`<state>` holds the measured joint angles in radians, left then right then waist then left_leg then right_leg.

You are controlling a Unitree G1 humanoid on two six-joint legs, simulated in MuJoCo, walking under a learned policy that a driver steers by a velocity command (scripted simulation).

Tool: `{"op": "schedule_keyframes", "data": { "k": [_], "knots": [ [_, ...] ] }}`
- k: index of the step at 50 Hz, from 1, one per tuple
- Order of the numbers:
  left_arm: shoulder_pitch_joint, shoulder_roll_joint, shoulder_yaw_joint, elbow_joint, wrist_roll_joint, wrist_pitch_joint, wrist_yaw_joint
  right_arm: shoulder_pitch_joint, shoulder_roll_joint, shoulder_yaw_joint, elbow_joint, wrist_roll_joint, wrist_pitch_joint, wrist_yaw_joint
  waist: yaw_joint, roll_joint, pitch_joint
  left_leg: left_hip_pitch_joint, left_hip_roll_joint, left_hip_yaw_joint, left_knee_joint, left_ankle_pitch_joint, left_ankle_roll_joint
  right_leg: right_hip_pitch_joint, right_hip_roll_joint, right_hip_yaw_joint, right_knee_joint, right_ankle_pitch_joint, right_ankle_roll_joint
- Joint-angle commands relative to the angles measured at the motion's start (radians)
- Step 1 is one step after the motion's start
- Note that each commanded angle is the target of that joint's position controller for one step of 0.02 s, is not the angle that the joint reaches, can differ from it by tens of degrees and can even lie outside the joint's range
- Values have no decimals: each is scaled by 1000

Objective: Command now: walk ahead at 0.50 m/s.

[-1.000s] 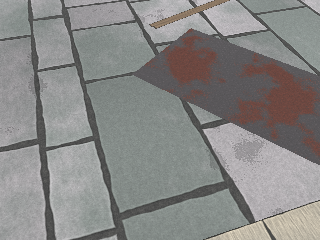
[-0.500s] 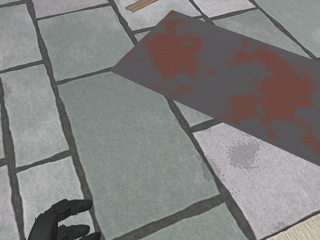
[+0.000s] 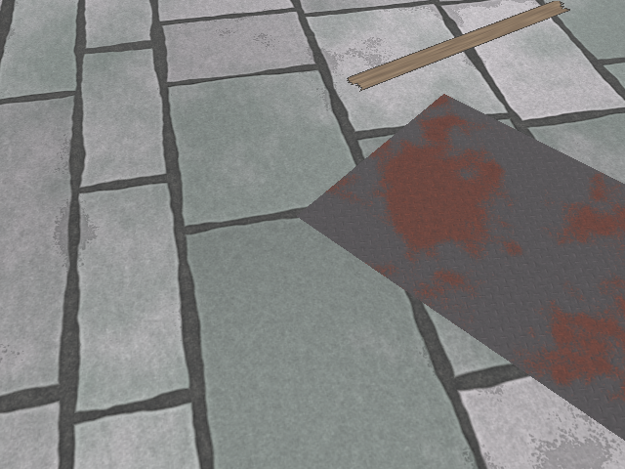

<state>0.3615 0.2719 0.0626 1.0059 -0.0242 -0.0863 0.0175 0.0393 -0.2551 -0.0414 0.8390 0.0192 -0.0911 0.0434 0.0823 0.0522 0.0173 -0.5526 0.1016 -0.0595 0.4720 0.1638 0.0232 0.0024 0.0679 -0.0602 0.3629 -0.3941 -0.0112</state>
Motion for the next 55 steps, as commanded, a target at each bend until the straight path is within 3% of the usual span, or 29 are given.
{"op": "schedule_keyframes", "data": {
  "k": [1, 3, 4, 5, 6, 7, 8, 9, 10, 11, 12, 15, 20, 25, 28, 29, 30, 31, 32, 33, 34, 35, 36, 38, 40, 43, 47, 52, 55],
  "knots": [
    [36, 171, 37, -28, 3, 16, 8, -62, -100, -16, -70, 7, -11, 13, -23, -79, 61, -13, 8, -4, -16, -146, 22, 1, -327, 179, 44, 356, -154],
    [19, 161, 32, -36, 9, 31, -3, 153, -155, -48, -3, 4, -18, 9, -131, -41, -64, 280, -53, 72, -52, -190, 66, -33, -255, 129, 322, 562, -118],
    [33, 110, 12, -52, 22, 26, -10, 333, -215, -68, 44, -10, -18, 2, -193, 11, -206, 604, 39, -9, 54, -128, 113, -234, -195, 90, 601, 419, -90],
    [165, -9, -18, -42, 52, 4, -20, 373, -270, -69, 54, -12, -7, -1, -111, 276, -296, 867, 217, -277, 164, 90, 191, -554, -68, 53, 969, -251, -34],
    [195, 30, -20, -56, -14, -32, -21, 483, -274, -77, 82, 0, 0, 5, -161, 338, -420, 997, 336, -679, -77, -254, 329, -757, 1, 163, 1100, -255, -19],
    [39, 114, -1, -85, -47, -48, -12, 435, -212, -63, 75, 4, -2, 0, -182, 137, -271, 918, 299, -619, -142, -349, 286, -857, -76, 167, 1108, -180, -24],
    [-73, 142, 2, -115, -39, -50, -5, 328, -172, -51, 44, -7, -7, -6, -176, 43, -155, 770, 261, -484, -157, -254, 247, -859, -121, 139, 1067, -68, -31],
    [-95, 133, 6, -110, -19, -41, 1, 235, -150, -39, 13, -28, -14, -5, -134, -34, -106, 629, 233, -391, -170, -119, 233, -795, -166, 133, 1005, 18, -27],
    [-85, 115, 8, -111, 2, -30, 2, 193, -138, -38, 9, -35, -22, -5, -98, -9, -90, 544, 206, -333, -177, -14, 230, -733, -195, 143, 935, 62, -24],
    [-70, 102, 13, -104, 8, -19, -5, 187, -99, -27, 17, -34, -27, -3, -74, 8, -78, 493, 160, -251, -198, 37, 199, -672, -216, 157, 853, 118, -28],
    [-73, 79, 12, -108, 9, -10, -8, 196, -95, -26, 29, -29, -30, -6, -66, 27, -61, 463, 138, -200, -219, 77, 189, -650, -215, 147, 793, 138, -21],
    [-143, 46, 7, -141, 21, 3, -9, 254, -133, -37, 61, -23, -24, -30, -72, 11, -26, 448, 116, -109, -274, 190, 197, -673, -205, 110, 608, 244, 9],
    [-345, 16, -8, -202, 15, -3, -28, 322, -138, -38, 95, -9, -11, -52, -129, 4, 24, 447, 57, -1, -331, 105, 142, -601, -145, 49, 251, 508, -2],
    [-473, 30, -10, -253, 8, -11, -50, 399, -139, -44, 144, -6, 14, -58, -147, -6, 68, 634, 128, -19, -287, 96, 155, -675, -126, 57, 154, 448, -45],
    [-407, 77, 9, -244, 8, -18, -59, 365, -165, -54, 138, -9, 28, -64, -84, 27, -1, 697, 142, -13, -157, 401, 135, -534, -73, 19, 139, 329, -84],
    [-301, 106, 27, -214, 9, -18, -56, 343, -166, -53, 133, -10, 34, -64, -24, 36, -68, 677, 116, 8, -35, 531, 119, -375, -43, -6, 120, 339, -107],
    [-120, 151, 49, -160, 16, -16, -49, 320, -148, -43, 118, -16, 36, -62, 53, 23, -178, 544, 69, 32, 171, 474, 92, -96, -82, 40, 145, 398, -149],
    [43, 234, 71, -131, 33, -12, -40, 394, -75, -18, 98, -27, 23, -54, 55, -127, -334, 186, -51, 76, 538, 66, 33, 310, -322, 384, 156, 369, -276],
    [71, 210, 58, -114, 22, -6, -42, 456, -18, 2, 119, -20, 0, -42, 27, -278, -424, -59, -180, -15, 779, -750, 13, 464, -464, 752, 21, 242, -373],
    [12, 147, 39, -119, 6, -6, -40, 358, -124, -25, 101, 7, -19, -35, 41, -201, -291, -169, -117, -73, 862, -744, 31, 364, -426, 696, -35, 108, -322],
    [-93, 121, 30, -142, 5, -7, -37, 274, -150, -33, 72, 25, -29, -35, 12, -153, -145, -197, -61, -39, 829, -638, 39, 186, -395, 557, -81, 118, -284],
    [-162, 94, 22, -152, 14, -10, -39, 229, -143, -36, 64, 19, -29, -42, -19, -86, -65, -158, -17, -14, 768, -554, 35, 27, -358, 464, -126, 169, -260],
    [-197, 69, 13, -155, 26, -15, -43, 232, -132, -44, 66, 6, -21, -49, -55, -85, -25, -99, 12, -14, 712, -504, 28, -84, -322, 394, -161, 227, -240],
    [-206, 62, 10, -144, 30, -20, -48, 281, -78, -40, 75, -1, 4, -55, -99, -119, -25, -7, 39, -13, 649, -467, 14, -191, -292, 319, -218, 260, -236],
    [-177, 92, 16, -124, 27, -26, -41, 245, -69, -40, 57, -8, 16, -60, -101, -117, -1, -31, 53, 1, 572, -408, -9, -230, -284, 262, -255, 302, -247],
    [-124, 123, 23, -100, 24, -22, -21, 136, -72, -41, 17, -17, 15, -60, -76, -103, 21, -101, 55, 8, 395, -228, -33, -199, -267, 201, -269, 369, -229],
    [-52, 136, 24, -68, 11, -15, -13, 3, -45, -27, -17, -11, 6, -46, -29, -102, 32, -40, 8, 50, 163, -56, -35, -169, -232, 122, -256, 391, -190],
    [28, 147, 29, -20, 3, 7, -10, -110, -64, -20, -71, 1, -2, -18, -6, -110, 61, -74, -13, 43, 48, -144, -4, 5, -311, 149, -179, 411, -178],
    [-8, 169, 36, -24, 2, 23, -6, -6, -115, -39, -54, 2, -12, -9, -87, -136, 1, 97, -59, 79, 3, -241, 42, 52, -321, 140, -42, 655, -143]
  ]
}}
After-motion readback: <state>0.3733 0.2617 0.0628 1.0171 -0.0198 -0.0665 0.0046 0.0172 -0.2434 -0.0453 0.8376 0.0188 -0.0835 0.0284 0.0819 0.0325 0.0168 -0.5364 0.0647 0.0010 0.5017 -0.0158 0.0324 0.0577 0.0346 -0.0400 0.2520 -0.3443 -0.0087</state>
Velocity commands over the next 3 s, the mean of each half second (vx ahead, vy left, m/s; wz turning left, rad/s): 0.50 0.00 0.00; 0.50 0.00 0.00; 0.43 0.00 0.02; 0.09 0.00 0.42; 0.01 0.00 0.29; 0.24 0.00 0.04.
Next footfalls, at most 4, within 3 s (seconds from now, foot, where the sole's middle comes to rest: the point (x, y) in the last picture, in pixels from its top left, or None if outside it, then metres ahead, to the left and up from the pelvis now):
0.08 left None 0.21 0.14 -0.81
0.60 right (368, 449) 0.54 -0.06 -0.81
1.14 left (273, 323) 0.83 0.18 -0.81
1.60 right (363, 261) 1.04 -0.03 -0.81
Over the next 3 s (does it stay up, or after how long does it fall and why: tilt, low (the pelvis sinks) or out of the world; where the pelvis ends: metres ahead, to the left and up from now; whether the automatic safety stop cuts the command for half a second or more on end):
stays up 1.00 0.15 -0.02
